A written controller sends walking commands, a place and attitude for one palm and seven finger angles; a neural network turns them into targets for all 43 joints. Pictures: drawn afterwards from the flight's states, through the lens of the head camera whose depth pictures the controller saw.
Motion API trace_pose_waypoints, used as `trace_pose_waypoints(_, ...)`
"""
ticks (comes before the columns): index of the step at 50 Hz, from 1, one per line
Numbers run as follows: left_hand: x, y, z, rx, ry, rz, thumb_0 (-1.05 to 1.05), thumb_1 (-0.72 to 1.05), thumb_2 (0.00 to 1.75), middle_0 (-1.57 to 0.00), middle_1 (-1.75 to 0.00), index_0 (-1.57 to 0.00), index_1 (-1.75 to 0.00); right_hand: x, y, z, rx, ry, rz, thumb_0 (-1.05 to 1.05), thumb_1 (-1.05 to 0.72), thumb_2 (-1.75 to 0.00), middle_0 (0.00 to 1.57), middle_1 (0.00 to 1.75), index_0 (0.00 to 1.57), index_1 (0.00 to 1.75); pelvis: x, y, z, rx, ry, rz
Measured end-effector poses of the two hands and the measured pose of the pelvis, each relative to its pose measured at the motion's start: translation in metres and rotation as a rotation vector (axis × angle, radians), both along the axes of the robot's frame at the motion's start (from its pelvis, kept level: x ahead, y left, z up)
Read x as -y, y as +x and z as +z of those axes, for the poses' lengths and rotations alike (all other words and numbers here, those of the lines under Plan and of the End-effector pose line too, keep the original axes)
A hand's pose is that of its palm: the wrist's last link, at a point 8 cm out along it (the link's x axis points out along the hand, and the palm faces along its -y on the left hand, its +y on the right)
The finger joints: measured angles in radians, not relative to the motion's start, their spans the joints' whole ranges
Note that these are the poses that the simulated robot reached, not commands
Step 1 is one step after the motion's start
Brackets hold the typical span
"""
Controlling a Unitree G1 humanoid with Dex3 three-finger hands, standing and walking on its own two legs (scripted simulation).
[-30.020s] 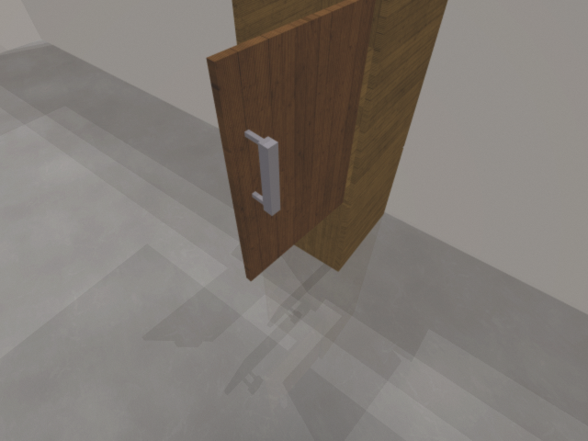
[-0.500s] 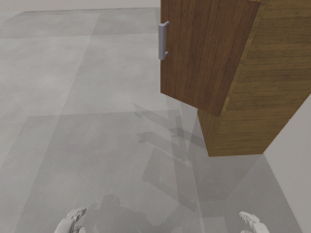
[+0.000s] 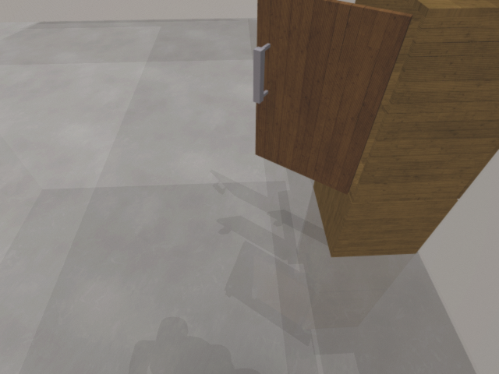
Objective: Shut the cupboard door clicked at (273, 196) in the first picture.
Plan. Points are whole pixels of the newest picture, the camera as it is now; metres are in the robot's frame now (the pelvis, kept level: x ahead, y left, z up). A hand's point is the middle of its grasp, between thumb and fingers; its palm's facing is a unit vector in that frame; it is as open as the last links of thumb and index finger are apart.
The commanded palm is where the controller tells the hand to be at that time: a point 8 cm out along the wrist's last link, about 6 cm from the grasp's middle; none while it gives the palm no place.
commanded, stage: let the arm hang, fingers relaxed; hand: left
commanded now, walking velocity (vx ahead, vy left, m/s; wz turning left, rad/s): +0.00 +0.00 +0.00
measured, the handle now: (262, 73) +0.94 +0.01 +0.02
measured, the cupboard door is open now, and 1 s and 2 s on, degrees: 54 54 54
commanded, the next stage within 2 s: look to check the result in 0.38 s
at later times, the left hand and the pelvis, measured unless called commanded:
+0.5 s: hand out of the picture -0.02 +0.15 -0.18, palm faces +0.01 -0.99 -0.16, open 7.4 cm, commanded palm none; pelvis +0.01 +0.00 +0.00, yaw +0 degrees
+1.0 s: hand out of the picture +0.03 +0.18 -0.17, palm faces -0.01 -0.98 -0.22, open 7.4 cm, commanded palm none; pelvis +0.02 -0.01 +0.00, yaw -1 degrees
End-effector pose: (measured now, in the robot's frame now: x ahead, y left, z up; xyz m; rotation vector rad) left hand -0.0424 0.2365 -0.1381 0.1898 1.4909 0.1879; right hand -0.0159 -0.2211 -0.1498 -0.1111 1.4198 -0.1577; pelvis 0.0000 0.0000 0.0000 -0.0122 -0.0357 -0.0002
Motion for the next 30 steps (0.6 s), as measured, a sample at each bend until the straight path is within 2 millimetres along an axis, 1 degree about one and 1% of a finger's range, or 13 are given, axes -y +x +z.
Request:
trace_pose_waypoints(8,0.019,0.026,-0.008,0.068,-0.047,-0.016,0.0,0.91,0.9,-0.2,-0.3,-0.2,-0.3,-0.006,0.0,0.002,0.01,0.005,-0.019,0.0,-0.91,-0.89,0.2,0.3,0.2,0.3,0.001,0.002,0.0,0.0,0.005,-0.006)
trace_pose_waypoints(13,0.032,0.035,-0.011,0.084,-0.082,-0.019,0.0,0.91,0.9,-0.2,-0.3,-0.2,-0.3,-0.005,-0.002,0.004,0.003,-0.005,-0.028,0.0,-0.91,-0.89,0.2,0.3,0.2,0.3,0.002,0.003,0.001,-0.003,0.006,-0.006)
trace_pose_waypoints(16,0.036,0.034,-0.012,0.076,-0.093,-0.018,0.0,0.91,0.9,-0.2,-0.3,-0.2,-0.3,-0.004,-0.005,0.005,-0.006,-0.009,-0.032,0.0,-0.91,-0.89,0.2,0.3,0.2,0.3,0.002,0.004,0.001,-0.006,0.006,-0.006)
trace_pose_waypoints(20,0.037,0.03,-0.012,0.054,-0.094,-0.011,0.0,0.91,0.9,-0.2,-0.3,-0.2,-0.3,-0.003,-0.007,0.006,-0.02,-0.013,-0.036,0.0,-0.91,-0.89,0.2,0.3,0.2,0.3,0.003,0.006,0.001,-0.009,0.006,-0.006)
trace_pose_waypoints(25,0.032,0.023,-0.01,0.026,-0.08,-0.004,0.0,0.91,0.9,-0.2,-0.3,-0.2,-0.3,-0.002,-0.006,0.006,-0.033,-0.014,-0.036,0.0,-0.91,-0.89,0.2,0.3,0.2,0.3,0.004,0.009,0.001,-0.01,0.005,-0.007)
trace_pose_waypoints(30,0.025,0.021,-0.008,0.009,-0.058,-0.004,0.0,0.91,0.9,-0.2,-0.3,-0.2,-0.3,0.001,-0.001,0.006,-0.029,-0.016,-0.034,0.0,-0.91,-0.89,0.2,0.3,0.2,0.3,0.004,0.011,0.002,-0.009,0.006,-0.01)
